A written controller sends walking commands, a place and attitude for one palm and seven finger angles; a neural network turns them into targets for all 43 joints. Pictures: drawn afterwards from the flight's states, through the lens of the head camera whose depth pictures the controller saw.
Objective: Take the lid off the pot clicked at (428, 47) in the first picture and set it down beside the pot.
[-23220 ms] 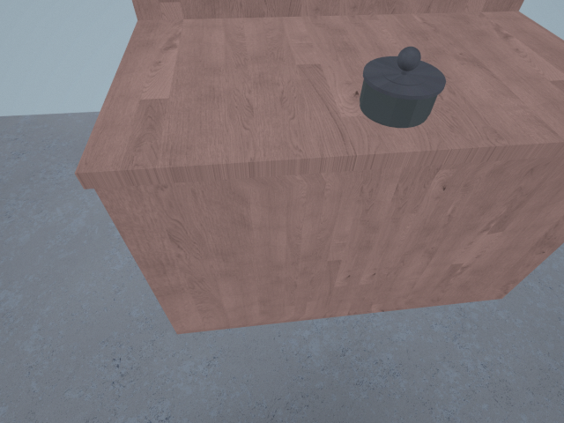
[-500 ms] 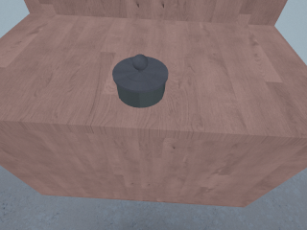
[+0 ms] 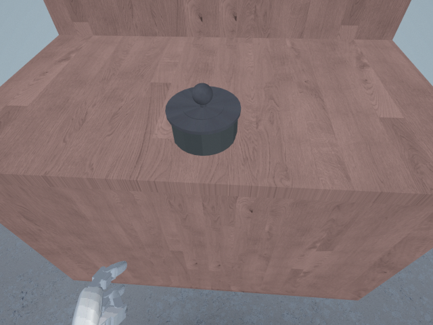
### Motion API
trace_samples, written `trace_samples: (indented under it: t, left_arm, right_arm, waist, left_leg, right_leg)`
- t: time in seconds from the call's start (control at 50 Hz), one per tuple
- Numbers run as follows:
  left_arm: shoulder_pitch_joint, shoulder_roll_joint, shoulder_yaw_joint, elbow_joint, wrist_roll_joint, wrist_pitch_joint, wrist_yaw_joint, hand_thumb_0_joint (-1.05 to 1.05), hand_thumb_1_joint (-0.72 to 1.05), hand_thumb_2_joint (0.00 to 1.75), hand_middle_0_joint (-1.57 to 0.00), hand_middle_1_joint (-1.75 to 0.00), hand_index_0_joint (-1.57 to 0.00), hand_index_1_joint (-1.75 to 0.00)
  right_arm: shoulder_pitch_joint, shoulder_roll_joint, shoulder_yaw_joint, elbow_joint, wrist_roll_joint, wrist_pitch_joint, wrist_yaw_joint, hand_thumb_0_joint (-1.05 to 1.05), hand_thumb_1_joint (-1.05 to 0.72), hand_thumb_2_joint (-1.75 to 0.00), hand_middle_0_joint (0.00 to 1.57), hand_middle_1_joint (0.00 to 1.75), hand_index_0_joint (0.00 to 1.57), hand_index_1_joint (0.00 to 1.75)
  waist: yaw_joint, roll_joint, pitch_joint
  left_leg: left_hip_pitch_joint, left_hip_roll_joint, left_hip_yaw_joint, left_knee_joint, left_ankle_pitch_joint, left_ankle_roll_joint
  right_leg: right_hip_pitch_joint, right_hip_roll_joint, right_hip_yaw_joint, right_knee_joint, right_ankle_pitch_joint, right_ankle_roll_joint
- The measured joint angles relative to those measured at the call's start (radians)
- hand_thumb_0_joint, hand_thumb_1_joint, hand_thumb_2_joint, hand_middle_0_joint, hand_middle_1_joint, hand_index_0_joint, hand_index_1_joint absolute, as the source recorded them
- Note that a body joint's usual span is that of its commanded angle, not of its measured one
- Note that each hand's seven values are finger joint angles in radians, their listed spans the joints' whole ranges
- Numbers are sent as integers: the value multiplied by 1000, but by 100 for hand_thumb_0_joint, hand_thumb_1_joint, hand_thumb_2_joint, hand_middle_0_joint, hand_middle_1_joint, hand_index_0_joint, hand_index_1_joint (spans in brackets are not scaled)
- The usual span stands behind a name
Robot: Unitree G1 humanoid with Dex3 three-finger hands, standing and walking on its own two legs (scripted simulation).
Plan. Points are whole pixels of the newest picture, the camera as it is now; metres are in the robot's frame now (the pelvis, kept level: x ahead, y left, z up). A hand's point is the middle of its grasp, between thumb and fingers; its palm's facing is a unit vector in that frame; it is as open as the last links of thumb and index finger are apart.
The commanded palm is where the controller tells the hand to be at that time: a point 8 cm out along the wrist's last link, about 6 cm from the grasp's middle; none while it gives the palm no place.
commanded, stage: lift the closed hand beside the body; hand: left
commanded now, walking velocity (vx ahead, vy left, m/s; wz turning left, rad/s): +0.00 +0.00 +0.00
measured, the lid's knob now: (202, 94) +0.53 +0.05 +0.16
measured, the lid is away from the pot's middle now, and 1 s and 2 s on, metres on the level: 0.00 0.00 0.00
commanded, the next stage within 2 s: raise the hand higher, near the body in 0.40 s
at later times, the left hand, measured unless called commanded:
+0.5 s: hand (80, 301) +0.15 +0.20 +0.08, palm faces +0.34 -0.86 -0.39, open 3.1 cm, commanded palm +0.09 +0.23 +0.12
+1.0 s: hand (53, 275) +0.16 +0.21 +0.14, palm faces +0.33 -0.84 -0.42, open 3.1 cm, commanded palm +0.10 +0.24 +0.18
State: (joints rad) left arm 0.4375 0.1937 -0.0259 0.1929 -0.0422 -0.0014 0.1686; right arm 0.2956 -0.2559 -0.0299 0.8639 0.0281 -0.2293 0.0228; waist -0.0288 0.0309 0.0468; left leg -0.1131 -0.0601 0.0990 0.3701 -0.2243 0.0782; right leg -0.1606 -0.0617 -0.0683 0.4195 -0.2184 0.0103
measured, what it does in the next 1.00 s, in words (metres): stands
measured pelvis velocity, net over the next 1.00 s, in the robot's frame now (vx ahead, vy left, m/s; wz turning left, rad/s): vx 0.00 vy -0.02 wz -0.02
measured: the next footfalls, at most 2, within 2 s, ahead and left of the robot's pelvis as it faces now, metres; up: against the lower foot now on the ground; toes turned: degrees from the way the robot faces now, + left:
none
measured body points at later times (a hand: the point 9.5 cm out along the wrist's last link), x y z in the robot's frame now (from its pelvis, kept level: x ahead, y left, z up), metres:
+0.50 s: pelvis +0.01 -0.04 +0.01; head +0.01 -0.05 +0.45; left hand +0.12 +0.24 +0.10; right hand +0.22 -0.24 -0.07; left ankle -0.01 +0.06 -0.74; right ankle +0.01 -0.14 -0.74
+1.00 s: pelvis +0.00 -0.02 +0.00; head -0.01 -0.03 +0.45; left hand +0.14 +0.25 +0.17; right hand +0.20 -0.25 -0.06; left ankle -0.01 +0.06 -0.74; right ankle +0.01 -0.14 -0.74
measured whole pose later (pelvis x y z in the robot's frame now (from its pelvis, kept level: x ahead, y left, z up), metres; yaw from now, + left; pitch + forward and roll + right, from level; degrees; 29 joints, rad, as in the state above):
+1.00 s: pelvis +0.00 -0.02 +0.00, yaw -1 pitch -5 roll -2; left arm 0.64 0.35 0.26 -0.53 -0.04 -0.14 0.09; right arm 0.17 -0.24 -0.02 0.61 -0.01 -0.13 -0.03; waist 0.08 0.05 0.07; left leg -0.05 0.01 0.09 0.37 -0.23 0.04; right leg -0.03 0.02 -0.07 0.25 -0.13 -0.01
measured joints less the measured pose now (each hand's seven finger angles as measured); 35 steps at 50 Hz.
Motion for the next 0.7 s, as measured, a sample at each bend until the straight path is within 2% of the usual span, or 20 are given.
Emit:
trace_samples:
  t: [0.06,0.14,0.22,0.28,0.36,0.5,0.7]
  left_arm:
    - [34,-19,48,-96,-1,-46,-43,3,93,90,-47,-60,-46,-60]
    - [157,8,70,-244,-2,-75,-82,2,92,90,-63,-77,-62,-77]
    - [201,53,96,-332,6,-81,-77,2,90,90,-80,-95,-80,-95]
    - [195,64,128,-366,2,-78,-70,2,90,90,-93,-110,-93,-109]
    - [208,67,151,-439,1,-70,-74,2,90,90,-109,-127,-109,-127]
    - [215,94,206,-538,-6,-69,-85,2,90,90,-124,-144,-124,-144]
    - [243,125,257,-618,-3,-90,-95,2,89,90,-129,-150,-129,-149]
  right_arm:
    - [-75,6,-32,-88,-2,47,23,2,-92,-90,20,30,20,30]
    - [-120,20,-37,-232,-4,75,22,1,-91,-90,20,30,20,30]
    - [-152,3,-19,-314,-20,82,1,1,-91,-90,20,30,20,30]
    - [-176,-2,-2,-332,-31,97,-13,1,-91,-90,20,30,20,30]
    - [-178,11,20,-329,-41,114,-24,1,-91,-90,20,30,20,30]
    - [-143,45,42,-287,-44,148,-39,1,-90,-90,20,30,20,30]
    - [-103,33,20,-247,-40,150,-50,1,-90,-90,21,30,20,30]
  waist:
    - [4,-6,-18]
    - [39,-17,-21]
    - [81,-3,-6]
    - [107,8,7]
    - [127,20,8]
    - [129,35,16]
    - [109,43,29]
  left_leg:
    - [-8,16,8,0,3,-10]
    - [-9,43,3,18,-9,-26]
    - [-12,58,-29,33,-12,-38]
    - [-9,64,-44,26,-5,-44]
    - [5,71,-52,11,0,-50]
    - [44,81,-46,-10,-1,-59]
    - [57,86,-18,-16,-3,-55]
  right_leg:
    - [-6,17,7,-17,16,2]
    - [10,43,1,-35,21,-14]
    - [40,59,-31,-69,32,-25]
    - [57,66,-47,-95,43,-32]
    - [79,75,-54,-125,53,-38]
    - [122,88,-47,-162,63,-43]
    - [126,93,-18,-171,73,-38]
